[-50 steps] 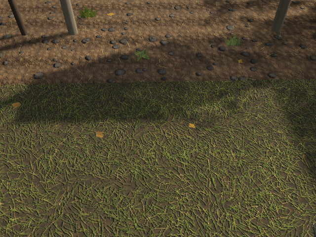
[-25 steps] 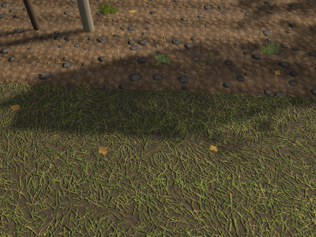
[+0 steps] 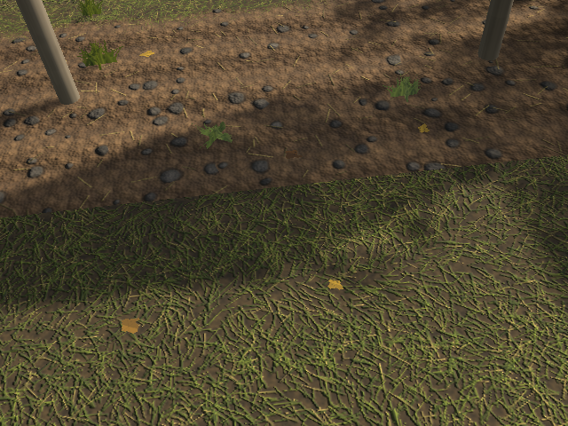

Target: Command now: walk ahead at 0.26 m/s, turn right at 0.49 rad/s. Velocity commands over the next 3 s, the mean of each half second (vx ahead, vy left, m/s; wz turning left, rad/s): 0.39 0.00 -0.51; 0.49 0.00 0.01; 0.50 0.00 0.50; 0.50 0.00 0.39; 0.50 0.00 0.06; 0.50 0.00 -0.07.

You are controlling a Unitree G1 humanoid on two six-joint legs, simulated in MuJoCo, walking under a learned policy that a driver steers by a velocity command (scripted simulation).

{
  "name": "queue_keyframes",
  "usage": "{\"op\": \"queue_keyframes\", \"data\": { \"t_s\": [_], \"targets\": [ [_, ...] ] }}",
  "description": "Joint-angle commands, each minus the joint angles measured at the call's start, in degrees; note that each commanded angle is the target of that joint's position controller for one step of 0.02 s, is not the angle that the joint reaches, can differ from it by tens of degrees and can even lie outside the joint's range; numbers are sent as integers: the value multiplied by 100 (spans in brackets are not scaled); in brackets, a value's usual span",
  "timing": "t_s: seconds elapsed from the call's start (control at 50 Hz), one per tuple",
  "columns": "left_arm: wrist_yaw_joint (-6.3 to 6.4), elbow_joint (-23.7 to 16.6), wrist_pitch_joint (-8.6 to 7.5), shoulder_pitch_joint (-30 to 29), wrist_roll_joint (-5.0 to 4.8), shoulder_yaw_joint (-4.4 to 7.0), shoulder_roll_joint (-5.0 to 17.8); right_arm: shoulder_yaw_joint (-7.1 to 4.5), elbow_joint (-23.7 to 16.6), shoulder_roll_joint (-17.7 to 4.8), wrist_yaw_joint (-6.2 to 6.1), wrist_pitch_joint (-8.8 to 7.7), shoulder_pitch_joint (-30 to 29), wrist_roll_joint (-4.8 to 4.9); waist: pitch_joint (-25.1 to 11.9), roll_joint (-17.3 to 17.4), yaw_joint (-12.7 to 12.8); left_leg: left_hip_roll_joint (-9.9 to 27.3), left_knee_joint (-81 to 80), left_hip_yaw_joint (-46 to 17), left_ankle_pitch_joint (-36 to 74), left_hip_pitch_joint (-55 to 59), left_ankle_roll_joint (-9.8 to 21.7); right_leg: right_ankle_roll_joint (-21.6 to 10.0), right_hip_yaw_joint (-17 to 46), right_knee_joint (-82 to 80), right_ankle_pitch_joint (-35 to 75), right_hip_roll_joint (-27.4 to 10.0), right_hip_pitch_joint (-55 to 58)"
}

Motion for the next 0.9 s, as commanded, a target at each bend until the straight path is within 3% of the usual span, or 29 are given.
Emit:
{"op": "queue_keyframes", "data": {
  "t_s": [0.02,0.04,0.06,0.08,0.1,0.12,0.14,0.2,0.26,0.32,0.36,0.4,0.44,0.46,0.48,0.5,0.52,0.54,0.56,0.58,0.6,0.62,0.66,0.7,0.76,0.8,0.86,0.9],
  "targets": [
    [-9,444,-60,2224,-17,220,439,137,-612,161,221,-208,-1335,-99,147,-1451,1146,9,1982,283,-1753,-2875,-8,-626,1599,-1476,-1295,-771,2503],
    [-36,15,-268,1963,-10,181,943,192,-815,323,253,-369,-1346,-93,315,-2075,832,-611,3334,-412,-1432,-4234,-59,-1356,4641,-2751,-2100,-1938,2665],
    [-63,-70,-410,1795,124,221,1066,125,-1003,-136,248,-564,-1601,77,548,-1719,846,-504,3585,-1168,-1043,-4626,136,-1769,5435,-3359,-2423,-2281,2432],
    [-45,-143,-511,1374,113,145,896,70,-937,-429,233,-683,-1451,106,825,-1370,498,-338,3658,-1271,-451,-4861,201,-1577,5042,-3100,-1661,-2202,2377],
    [-38,-274,-525,995,43,81,699,41,-759,-578,202,-737,-1184,-66,759,-954,263,-145,3474,-1291,199,-4518,202,-1257,4204,-2814,-766,-1915,2114],
    [-18,-392,-491,647,23,74,698,15,-623,-627,168,-741,-972,-205,624,-760,99,-61,3093,-1230,747,-3938,158,-993,3454,-2738,-71,-1536,1692],
    [5,-436,-471,604,14,69,649,-18,-587,-692,186,-731,-923,-241,501,-719,61,-81,2745,-1152,1148,-3514,100,-852,2987,-2704,576,-1303,1507],
    [97,-208,-460,1299,-40,33,524,111,-825,-279,305,-728,-1436,-211,272,-661,243,-396,1739,-905,2017,-2964,-5,-657,2190,-2546,2592,-988,1581],
    [199,-46,-433,1727,-66,10,476,204,-1144,-27,430,-748,-2118,-165,245,-842,450,-733,457,-815,2635,-2371,13,-461,1929,-2532,2885,-809,1551],
    [202,5,-425,1884,-73,14,466,224,-1370,-28,507,-758,-2559,-45,385,-997,563,-859,-191,-844,2692,-2101,18,-546,2175,-2555,2569,-909,1657],
    [185,49,-420,1983,-105,39,442,241,-1548,-47,539,-806,-2818,-23,505,-1007,630,-876,-427,-890,2444,-2152,61,-658,2400,-2422,2536,-1024,1916],
    [192,112,-419,2035,-113,66,412,261,-1642,-74,613,-878,-2889,0,545,-1028,621,-848,-636,-862,2254,-1943,172,-699,2476,-2250,2560,-1168,2089],
    [173,92,-404,1851,-89,116,481,229,-1596,-204,626,-902,-2532,24,435,-1166,384,-936,-826,-746,1817,-1124,349,-632,2426,-1969,3274,-1190,1994],
    [134,45,-417,1754,-68,131,511,146,-1501,-394,607,-908,-2059,-15,158,-1247,161,-1096,-853,-588,1625,-300,515,-567,2346,-1561,4405,-1057,1922],
    [83,-32,-441,1552,-32,126,504,39,-1300,-617,570,-913,-1174,-59,-352,-1188,-294,-981,-897,-670,1688,959,792,-402,2144,-656,5106,-774,1598],
    [29,-180,-481,1338,83,88,404,-50,-1083,-942,521,-892,124,-143,-1281,-756,-820,-56,-610,-1689,1793,2926,1242,-255,1956,942,3889,-424,515],
    [-67,-44,-567,2412,-42,-102,-253,-151,-682,-1274,601,-845,1063,-72,-2563,1340,-480,1399,-1160,-4547,367,5178,2319,133,1755,3030,-261,451,-1522],
    [-76,130,-649,2325,-168,-6,229,-33,-584,-727,611,-789,1144,15,-2052,1169,-590,1419,-1874,-5441,-848,4907,2209,83,1982,3693,-1091,309,-2293],
    [-58,-89,-665,1490,-215,92,571,33,-650,-480,572,-762,460,28,-764,637,-516,1140,-2041,-4452,-733,3799,1888,71,1717,3706,-570,50,-2630],
    [-15,-232,-672,965,-125,83,551,82,-763,-390,555,-741,-140,-24,-190,-86,-275,902,-2189,-3669,-59,2681,1703,57,1415,3363,-25,-245,-2327],
    [10,-302,-688,739,3,102,502,102,-766,-325,565,-744,-401,-91,75,-231,-79,721,-2301,-3184,698,1855,1640,69,1248,2990,231,-454,-2019],
    [11,-317,-672,800,57,115,440,141,-749,-254,564,-765,-490,-169,-5,-95,121,575,-2435,-2875,1091,1367,1576,53,1244,2765,380,-639,-1560],
    [12,-289,-623,896,29,81,185,164,-630,-223,572,-791,-417,-130,9,106,264,464,-2689,-2483,1358,922,1605,62,1093,2375,415,-746,-1297],
    [7,-430,-619,534,62,21,64,117,-493,-447,503,-799,-195,-91,148,134,225,512,-2902,-2212,1517,785,1680,114,970,1779,765,-843,-1524],
    [-31,-672,-695,-304,120,-50,62,91,-370,-629,414,-726,146,1,331,-1,26,299,-2973,-1842,1663,701,1549,209,812,531,1820,-783,-1539],
    [-81,-767,-744,-752,94,-96,36,83,-295,-715,399,-690,343,43,400,41,-96,112,-2860,-1583,1820,517,1434,311,680,-252,2343,-562,-1106],
    [-162,-918,-781,-1283,16,-113,155,81,-150,-803,409,-646,784,109,426,69,-272,228,-2625,-1740,1611,683,1396,432,651,-830,2485,-345,-733],
    [-202,-1003,-831,-1437,-10,-79,333,88,-106,-836,397,-612,900,124,409,137,-241,371,-2346,-2025,1366,982,1298,370,724,-1197,2189,-294,-524]
  ]
}}
Next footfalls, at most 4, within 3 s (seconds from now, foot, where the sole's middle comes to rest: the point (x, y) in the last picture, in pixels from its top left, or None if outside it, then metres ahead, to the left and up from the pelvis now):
0.02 right None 0.03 -0.09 -0.76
0.48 left None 0.41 0.04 -0.76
0.98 right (429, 393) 0.59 -0.28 -0.76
1.48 left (314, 291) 0.89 -0.02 -0.76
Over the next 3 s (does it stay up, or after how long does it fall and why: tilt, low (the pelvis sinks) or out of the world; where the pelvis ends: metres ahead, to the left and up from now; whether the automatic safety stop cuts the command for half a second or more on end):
stays up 1.53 0.09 0.01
